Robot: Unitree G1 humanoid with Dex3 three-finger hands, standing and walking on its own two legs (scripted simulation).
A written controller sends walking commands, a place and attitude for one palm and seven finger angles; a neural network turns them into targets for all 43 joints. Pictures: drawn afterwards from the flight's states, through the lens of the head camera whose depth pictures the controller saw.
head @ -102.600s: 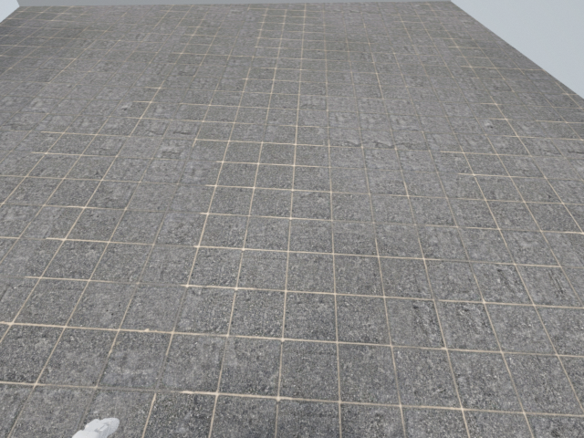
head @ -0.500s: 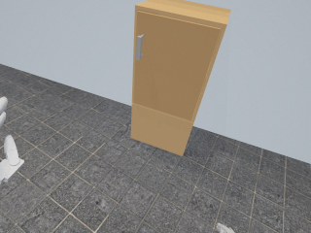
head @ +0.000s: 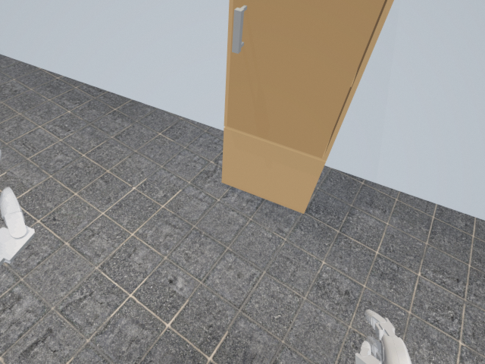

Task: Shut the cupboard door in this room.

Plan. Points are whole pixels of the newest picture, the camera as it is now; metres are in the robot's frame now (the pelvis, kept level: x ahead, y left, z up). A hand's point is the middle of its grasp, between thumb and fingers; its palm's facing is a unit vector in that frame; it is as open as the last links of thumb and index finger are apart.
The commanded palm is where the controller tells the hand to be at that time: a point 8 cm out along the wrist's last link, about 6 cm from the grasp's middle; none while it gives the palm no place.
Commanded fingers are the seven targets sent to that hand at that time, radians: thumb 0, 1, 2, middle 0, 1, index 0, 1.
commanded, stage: stop stepping back and stand still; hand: left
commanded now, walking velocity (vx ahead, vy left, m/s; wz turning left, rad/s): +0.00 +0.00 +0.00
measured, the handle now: (240, 29) +1.04 +0.04 +0.09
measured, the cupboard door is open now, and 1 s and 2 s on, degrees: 0 0 0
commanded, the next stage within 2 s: let the arm hang, fingers relaxed in 1.18 s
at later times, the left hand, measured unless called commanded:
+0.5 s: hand (52, 201) +0.27 +0.25 +0.17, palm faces +0.39 -0.82 -0.43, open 7.5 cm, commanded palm +0.20 +0.30 +0.19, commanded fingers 0.00 0.90 0.90 -0.20 -0.30 -0.20 -0.30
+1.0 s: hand out of the picture +0.21 +0.29 +0.18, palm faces +0.46 -0.79 -0.40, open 7.5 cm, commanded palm +0.15 +0.32 +0.19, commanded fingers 0.00 0.90 0.90 -0.20 -0.30 -0.20 -0.30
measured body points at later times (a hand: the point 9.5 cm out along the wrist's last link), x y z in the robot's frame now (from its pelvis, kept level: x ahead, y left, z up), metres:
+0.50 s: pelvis +0.05 +0.01 +0.01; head +0.07 +0.02 +0.46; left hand +0.24 +0.30 +0.19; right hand +0.22 -0.24 -0.06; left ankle +0.05 +0.13 -0.72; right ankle +0.01 -0.09 -0.72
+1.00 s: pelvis +0.01 +0.02 +0.02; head +0.00 +0.03 +0.47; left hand +0.18 +0.32 +0.20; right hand +0.15 -0.21 -0.07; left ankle +0.05 +0.13 -0.72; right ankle +0.01 -0.09 -0.72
